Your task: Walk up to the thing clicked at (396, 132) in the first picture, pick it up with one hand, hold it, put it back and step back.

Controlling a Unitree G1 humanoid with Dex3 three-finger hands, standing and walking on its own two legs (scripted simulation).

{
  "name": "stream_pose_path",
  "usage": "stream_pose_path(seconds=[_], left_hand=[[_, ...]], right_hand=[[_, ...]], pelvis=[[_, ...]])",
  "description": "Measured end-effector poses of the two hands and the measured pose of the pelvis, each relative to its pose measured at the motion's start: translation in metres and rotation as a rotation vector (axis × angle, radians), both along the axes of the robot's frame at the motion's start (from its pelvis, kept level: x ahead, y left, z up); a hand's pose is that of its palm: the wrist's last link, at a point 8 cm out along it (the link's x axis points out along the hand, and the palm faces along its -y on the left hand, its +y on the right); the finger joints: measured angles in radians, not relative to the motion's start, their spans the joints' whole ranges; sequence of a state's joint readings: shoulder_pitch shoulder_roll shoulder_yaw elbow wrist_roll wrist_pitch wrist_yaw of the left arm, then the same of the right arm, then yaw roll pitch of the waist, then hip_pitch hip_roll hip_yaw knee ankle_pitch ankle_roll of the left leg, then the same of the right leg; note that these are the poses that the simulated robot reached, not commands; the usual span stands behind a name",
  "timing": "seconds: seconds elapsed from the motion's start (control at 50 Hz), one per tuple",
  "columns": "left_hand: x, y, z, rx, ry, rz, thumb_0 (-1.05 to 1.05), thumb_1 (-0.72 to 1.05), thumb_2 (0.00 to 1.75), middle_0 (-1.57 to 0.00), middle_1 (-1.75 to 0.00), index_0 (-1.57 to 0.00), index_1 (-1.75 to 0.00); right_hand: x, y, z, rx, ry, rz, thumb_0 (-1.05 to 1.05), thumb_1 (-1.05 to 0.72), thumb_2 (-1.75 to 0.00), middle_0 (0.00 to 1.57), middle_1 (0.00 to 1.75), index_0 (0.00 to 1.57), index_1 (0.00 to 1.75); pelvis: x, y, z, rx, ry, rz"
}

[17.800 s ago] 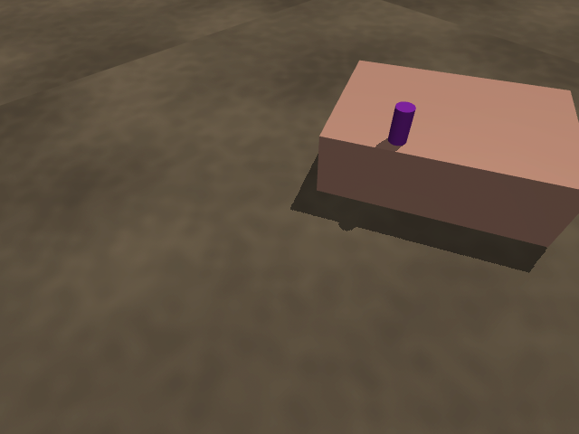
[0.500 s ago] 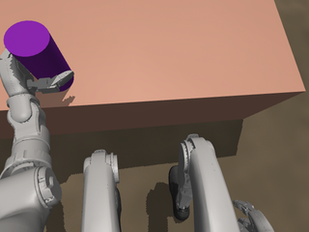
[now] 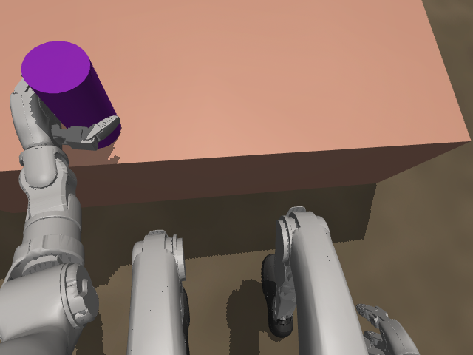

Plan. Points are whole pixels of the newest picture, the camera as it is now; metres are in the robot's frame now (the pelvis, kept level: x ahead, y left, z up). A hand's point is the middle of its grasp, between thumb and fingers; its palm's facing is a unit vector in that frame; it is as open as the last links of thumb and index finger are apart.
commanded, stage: settle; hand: left
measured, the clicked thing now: (80, 102) +0.51 +0.20 +0.00
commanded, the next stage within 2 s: lift in 0.90 s
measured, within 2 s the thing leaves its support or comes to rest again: leaves its support in 0.02 s
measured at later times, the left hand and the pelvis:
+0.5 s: hand (54, 70) +0.51 +0.20 +0.06, palm faces +0.19 -0.98 -0.06, open 10.6 cm; pelvis +0.02 +0.00 +0.07, yaw +0 degrees
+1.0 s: hand (44, 50) +0.51 +0.20 +0.10, palm faces +0.19 -0.98 -0.05, open 10.6 cm; pelvis +0.03 +0.00 +0.11, yaw +0 degrees
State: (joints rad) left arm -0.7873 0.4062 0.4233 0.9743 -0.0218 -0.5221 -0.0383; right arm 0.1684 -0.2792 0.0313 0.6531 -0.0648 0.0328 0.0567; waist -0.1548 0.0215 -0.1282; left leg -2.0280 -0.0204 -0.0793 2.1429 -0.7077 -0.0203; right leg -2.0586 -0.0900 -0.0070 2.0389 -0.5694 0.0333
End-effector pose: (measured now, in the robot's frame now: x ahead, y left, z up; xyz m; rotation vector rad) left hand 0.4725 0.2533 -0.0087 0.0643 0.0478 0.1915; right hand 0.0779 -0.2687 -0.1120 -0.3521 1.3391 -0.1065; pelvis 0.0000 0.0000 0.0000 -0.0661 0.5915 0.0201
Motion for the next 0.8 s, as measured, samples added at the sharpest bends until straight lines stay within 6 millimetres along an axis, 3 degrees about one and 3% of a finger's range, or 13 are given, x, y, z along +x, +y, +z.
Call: stream_pose_path(seconds=[0.14,0.32,0.8], left_hand=[[-0.003,-0.003,0.027,-0.009,0.004,0.011,-0.02,-0.35,0.91,-0.67,-0.93,-0.67,-0.95],[0.009,0.002,0.067,-0.013,-0.009,0.014,-0.02,-0.37,0.93,-0.67,-0.95,-0.67,-0.97],[0.013,-0.004,0.105,-0.018,0.011,0.004,-0.02,-0.37,0.94,-0.66,-0.97,-0.66,-0.98]], right_hand=[[0.007,0.001,0.024,0.0,-0.026,-0.022,0.0,-0.92,-0.9,0.21,0.29,0.2,0.3],[0.014,-0.002,0.056,-0.013,-0.049,-0.028,0.0,-0.92,-0.9,0.21,0.29,0.2,0.3],[0.025,0.002,0.092,0.011,-0.047,-0.046,0.0,-0.91,-0.9,0.21,0.29,0.2,0.3]], pelvis=[[0.004,-0.001,0.025,0.003,0.002,-0.002],[0.011,0.0,0.054,0.006,0.008,-0.005],[0.026,-0.003,0.097,0.016,0.0,-0.012]])
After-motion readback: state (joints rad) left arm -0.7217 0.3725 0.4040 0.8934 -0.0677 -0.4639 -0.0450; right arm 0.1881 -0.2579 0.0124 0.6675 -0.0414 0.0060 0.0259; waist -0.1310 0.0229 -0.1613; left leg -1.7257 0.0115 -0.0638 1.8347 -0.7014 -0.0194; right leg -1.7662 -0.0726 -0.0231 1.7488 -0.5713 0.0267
